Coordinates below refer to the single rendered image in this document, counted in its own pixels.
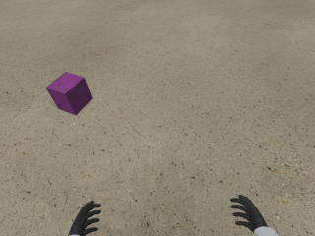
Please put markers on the left robot hand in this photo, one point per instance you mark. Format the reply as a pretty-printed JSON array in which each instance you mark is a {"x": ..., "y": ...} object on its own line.
[{"x": 80, "y": 223}]

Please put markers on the robot right forearm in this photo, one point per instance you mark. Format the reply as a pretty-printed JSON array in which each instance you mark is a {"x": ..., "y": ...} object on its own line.
[{"x": 264, "y": 231}]

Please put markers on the right robot hand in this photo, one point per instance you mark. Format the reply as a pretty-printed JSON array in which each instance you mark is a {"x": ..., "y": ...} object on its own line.
[{"x": 252, "y": 214}]

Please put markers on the carton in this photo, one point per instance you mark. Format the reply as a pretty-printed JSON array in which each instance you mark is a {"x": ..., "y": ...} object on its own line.
[{"x": 70, "y": 93}]

